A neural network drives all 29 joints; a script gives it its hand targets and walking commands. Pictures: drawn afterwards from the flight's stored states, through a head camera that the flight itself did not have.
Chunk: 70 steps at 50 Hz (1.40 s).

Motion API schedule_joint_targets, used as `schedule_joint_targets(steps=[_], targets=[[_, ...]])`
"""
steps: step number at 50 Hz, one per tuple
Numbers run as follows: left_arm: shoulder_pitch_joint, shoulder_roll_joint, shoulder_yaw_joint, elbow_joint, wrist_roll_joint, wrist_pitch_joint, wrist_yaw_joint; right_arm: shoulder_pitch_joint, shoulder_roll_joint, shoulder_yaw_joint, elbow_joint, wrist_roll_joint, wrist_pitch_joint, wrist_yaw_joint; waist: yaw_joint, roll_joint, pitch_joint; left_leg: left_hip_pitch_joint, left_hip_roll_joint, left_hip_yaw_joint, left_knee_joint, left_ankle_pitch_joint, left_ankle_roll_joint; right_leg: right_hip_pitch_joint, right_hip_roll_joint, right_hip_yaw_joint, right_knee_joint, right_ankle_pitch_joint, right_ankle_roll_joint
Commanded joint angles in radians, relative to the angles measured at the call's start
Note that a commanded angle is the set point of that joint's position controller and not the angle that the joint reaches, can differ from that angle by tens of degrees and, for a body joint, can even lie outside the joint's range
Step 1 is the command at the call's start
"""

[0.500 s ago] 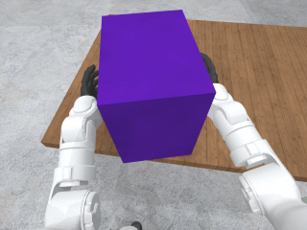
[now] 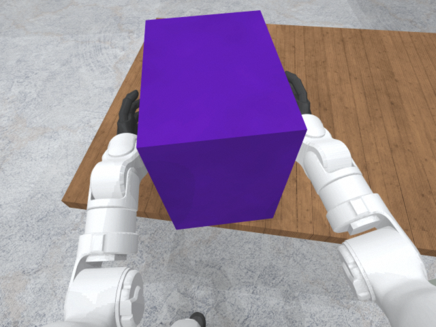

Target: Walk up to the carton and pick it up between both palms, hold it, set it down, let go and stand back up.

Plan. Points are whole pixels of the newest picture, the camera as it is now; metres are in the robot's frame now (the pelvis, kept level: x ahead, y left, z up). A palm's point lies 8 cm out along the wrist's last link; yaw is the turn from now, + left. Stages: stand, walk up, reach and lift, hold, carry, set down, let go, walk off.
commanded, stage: reach and lift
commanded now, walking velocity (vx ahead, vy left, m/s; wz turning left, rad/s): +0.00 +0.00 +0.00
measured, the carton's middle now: (215, 128) +0.44 +0.08 +0.09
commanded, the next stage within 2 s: none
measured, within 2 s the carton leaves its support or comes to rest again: leaves its support in 0.52 s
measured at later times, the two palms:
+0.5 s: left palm (130, 132) +0.39 +0.22 +0.12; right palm (296, 109) +0.46 -0.06 +0.13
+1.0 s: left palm (131, 131) +0.39 +0.22 +0.13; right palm (301, 109) +0.45 -0.06 +0.14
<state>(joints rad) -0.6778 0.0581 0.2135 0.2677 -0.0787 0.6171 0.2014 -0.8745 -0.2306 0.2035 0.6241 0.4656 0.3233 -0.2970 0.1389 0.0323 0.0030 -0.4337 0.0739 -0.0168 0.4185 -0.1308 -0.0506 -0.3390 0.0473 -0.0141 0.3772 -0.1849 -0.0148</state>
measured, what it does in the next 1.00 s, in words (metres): stands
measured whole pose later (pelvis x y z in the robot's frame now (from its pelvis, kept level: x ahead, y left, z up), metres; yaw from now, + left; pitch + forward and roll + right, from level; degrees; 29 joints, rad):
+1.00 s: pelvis +0.03 +0.01 +0.00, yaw +3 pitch +4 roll -2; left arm -0.56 -0.10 0.36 0.26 0.25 0.54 0.05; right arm -0.74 -0.02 -0.06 0.67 0.11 0.23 -0.16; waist 0.04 0.01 -0.08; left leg -0.31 0.04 -0.05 0.43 -0.19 -0.04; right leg -0.16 0.02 -0.05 0.32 -0.22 0.00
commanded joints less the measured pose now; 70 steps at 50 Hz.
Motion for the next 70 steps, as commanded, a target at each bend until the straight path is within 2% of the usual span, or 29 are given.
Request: schedule_joint_targets(steps=[1,2,7,10,14,17,20,22,26,32,34,35,39,40,41,42,44,47,48,50,51,52,53,54,55,58,61,64,70], targets=[[-0.551,0.045,-0.06,-0.301,-0.022,-0.059,-0.031,-0.585,-0.009,-0.034,-0.308,0.005,-0.056,-0.006,-0.01,-0.038,-0.742,0.487,-0.087,0.061,0.061,0.465,-0.022,0.172,0.026,-0.017,-0.021,0.348,0.109],[-0.573,0.044,-0.054,-0.31,-0.02,-0.063,-0.03,-0.616,0.0,-0.032,-0.334,0.001,-0.058,-0.01,0.008,-0.037,-0.77,0.476,-0.093,0.068,0.061,0.453,-0.019,0.187,0.026,-0.013,-0.02,0.368,0.116],[-0.586,0.038,-0.066,-0.271,-0.012,-0.049,-0.037,-0.63,0.003,-0.041,-0.3,-0.018,-0.041,-0.014,-0.006,-0.049,-0.738,0.472,-0.089,0.064,0.056,0.43,-0.013,0.166,0.033,-0.028,-0.031,0.303,0.116],[-0.573,0.027,-0.091,-0.331,-0.012,-0.04,-0.03,-0.626,-0.019,-0.048,-0.303,-0.006,-0.047,-0.019,-0.022,-0.008,-0.792,0.52,-0.086,0.061,0.076,0.505,-0.03,0.181,0.036,-0.028,-0.026,0.375,0.108],[-0.573,0.038,-0.076,-0.277,-0.002,-0.041,-0.046,-0.626,0.021,-0.023,-0.328,-0.003,-0.049,-0.023,-0.007,-0.034,-0.768,0.482,-0.091,0.066,0.074,0.51,-0.02,0.209,0.03,-0.017,-0.012,0.43,0.121],[-0.599,0.017,-0.099,-0.31,-0.002,-0.032,-0.046,-0.655,0.025,-0.019,-0.34,0.005,-0.051,-0.019,-0.018,0.002,-0.799,0.518,-0.087,0.055,0.092,0.568,-0.03,0.228,0.033,-0.026,-0.014,0.452,0.115],[-0.617,0.016,-0.098,-0.333,0.009,-0.041,-0.06,-0.645,0.043,-0.032,-0.358,-0.02,-0.053,-0.024,-0.045,-0.041,-0.796,0.507,-0.085,0.055,0.082,0.533,-0.02,0.217,0.03,-0.016,-0.015,0.461,0.124],[-0.591,0.008,-0.088,-0.293,0.025,-0.028,-0.063,-0.643,0.04,-0.014,-0.341,-0.013,-0.048,-0.026,-0.03,-0.024,-0.776,0.509,-0.084,0.053,0.083,0.55,-0.026,0.243,0.022,-0.014,-0.013,0.489,0.124],[-0.633,-0.006,-0.111,-0.308,0.027,-0.026,-0.056,-0.652,0.067,-0.012,-0.304,-0.004,-0.036,-0.012,-0.034,-0.01,-0.77,0.523,-0.079,0.051,0.075,0.513,-0.027,0.179,0.038,-0.025,-0.029,0.359,0.106],[-0.656,-0.085,-0.12,-0.337,0.053,-0.028,-0.08,-0.645,0.173,-0.002,-0.315,-0.033,-0.042,-0.002,-0.025,-0.001,-0.761,0.531,-0.083,0.047,0.071,0.535,-0.017,0.206,0.032,-0.012,-0.034,0.383,0.111],[-0.667,-0.122,-0.127,-0.302,0.074,-0.022,-0.09,-0.671,0.199,-0.019,-0.329,-0.053,-0.045,0.004,-0.073,0.019,-0.761,0.542,-0.086,0.045,0.082,0.549,-0.026,0.229,0.038,-0.019,-0.039,0.385,0.108],[-0.653,-0.172,-0.14,-0.272,0.09,-0.024,-0.103,-0.664,0.26,0.008,-0.32,-0.073,-0.043,0.008,-0.052,0.016,-0.743,0.537,-0.083,0.041,0.068,0.529,-0.021,0.224,0.035,-0.016,-0.045,0.372,0.112],[-0.699,-0.328,-0.174,-0.266,0.145,-0.054,-0.149,-0.678,0.456,-0.005,-0.35,-0.159,-0.06,0.051,-0.094,0.016,-0.753,0.537,-0.088,0.032,0.076,0.524,-0.018,0.212,0.038,-0.026,-0.055,0.352,0.111],[-0.708,-0.41,-0.218,-0.338,0.146,-0.081,-0.156,-0.675,0.53,0.008,-0.362,-0.168,-0.083,0.073,-0.091,0.042,-0.827,0.569,-0.088,0.034,0.091,0.59,-0.024,0.244,0.038,-0.04,-0.035,0.417,0.103],[-0.71,-0.442,-0.201,-0.239,0.188,-0.087,-0.177,-0.689,0.59,0.007,-0.345,-0.212,-0.089,0.095,-0.087,0.043,-0.77,0.543,-0.089,0.033,0.085,0.553,-0.022,0.231,0.032,-0.031,-0.044,0.387,0.106],[-0.724,-0.483,-0.203,-0.23,0.203,-0.111,-0.202,-0.672,0.67,0.004,-0.316,-0.245,-0.097,0.109,-0.105,0.018,-0.762,0.511,-0.099,0.037,0.084,0.522,-0.01,0.266,0.026,-0.032,-0.042,0.423,0.109],[-0.708,-0.595,-0.238,-0.195,0.247,-0.134,-0.24,-0.673,0.771,0.039,-0.318,-0.303,-0.13,0.156,-0.091,0.039,-0.796,0.536,-0.1,0.031,0.079,0.569,-0.014,0.327,0.021,-0.041,-0.03,0.499,0.108],[-0.642,-0.653,-0.311,-0.234,0.253,-0.182,-0.265,-0.657,0.818,0.093,-0.356,-0.307,-0.196,0.195,-0.109,0.052,-0.855,0.553,-0.106,0.031,0.108,0.705,-0.032,0.448,0.012,-0.055,0.013,0.734,0.102],[-0.596,-0.641,-0.282,-0.143,0.289,-0.191,-0.27,-0.631,0.789,0.091,-0.306,-0.345,-0.205,0.199,-0.126,0.024,-0.786,0.542,-0.1,0.029,0.103,0.671,-0.029,0.415,0.014,-0.06,-0.002,0.731,0.103],[-0.603,-0.628,-0.287,-0.182,0.283,-0.242,-0.26,-0.615,0.769,0.089,-0.304,-0.34,-0.247,0.201,-0.127,-0.006,-0.711,0.529,-0.097,0.033,0.064,0.675,-0.022,0.469,0.012,-0.069,-0.006,0.735,0.106],[-0.618,-0.614,-0.305,-0.182,0.281,-0.262,-0.249,-0.619,0.763,0.077,-0.293,-0.346,-0.265,0.201,-0.131,-0.003,-0.692,0.553,-0.092,0.021,0.057,0.683,-0.027,0.447,0.013,-0.072,-0.015,0.701,0.104],[-0.618,-0.578,-0.256,-0.04,0.315,-0.266,-0.253,-0.607,0.729,0.034,-0.182,-0.387,-0.256,0.204,-0.143,-0.013,-0.553,0.515,-0.092,0.028,0.031,0.578,-0.021,0.379,0.005,-0.07,-0.046,0.586,0.104],[-0.607,-0.56,-0.223,-0.043,0.314,-0.275,-0.25,-0.607,0.712,0.022,-0.179,-0.381,-0.264,0.211,-0.12,-0.042,-0.508,0.517,-0.085,0.026,0.012,0.543,-0.009,0.384,0.003,-0.075,-0.054,0.519,0.102],[-0.647,-0.572,-0.276,-0.157,0.279,-0.301,-0.235,-0.641,0.723,0.039,-0.266,-0.347,-0.294,0.219,-0.1,-0.046,-0.602,0.562,-0.079,0.023,0.008,0.596,-0.014,0.404,0.011,-0.083,-0.052,0.525,0.096],[-0.652,-0.564,-0.246,-0.01,0.312,-0.296,-0.241,-0.618,0.729,0.012,-0.132,-0.384,-0.28,0.223,-0.107,-0.053,-0.497,0.537,-0.082,0.036,-0.011,0.523,-0.01,0.351,0.003,-0.068,-0.076,0.454,0.095],[-0.706,-0.625,-0.257,-0.063,0.289,-0.328,-0.235,-0.617,0.757,-0.031,-0.09,-0.389,-0.309,0.255,-0.094,-0.021,-0.517,0.573,-0.076,0.041,-0.014,0.539,-0.012,0.314,0.009,-0.074,-0.086,0.381,0.073],[-0.765,-0.64,-0.234,0.029,0.313,-0.348,-0.227,-0.62,0.754,-0.111,0.049,-0.455,-0.326,0.283,-0.106,0.001,-0.441,0.56,-0.074,0.061,-0.05,0.437,-0.008,0.255,-0.001,-0.066,-0.123,0.243,0.055],[-0.818,-0.631,-0.184,0.048,0.338,-0.382,-0.212,-0.679,0.725,-0.214,0.075,-0.511,-0.367,0.31,-0.068,-0.012,-0.455,0.539,-0.065,0.069,-0.087,0.329,0.007,0.221,-0.016,-0.065,-0.145,0.131,0.047],[-0.83,-0.646,-0.146,0.088,0.357,-0.421,-0.198,-0.695,0.705,-0.276,0.152,-0.574,-0.442,0.334,-0.049,0.022,-0.546,0.565,-0.066,0.108,-0.092,0.372,0.008,0.272,-0.009,-0.069,-0.138,0.207,0.041]])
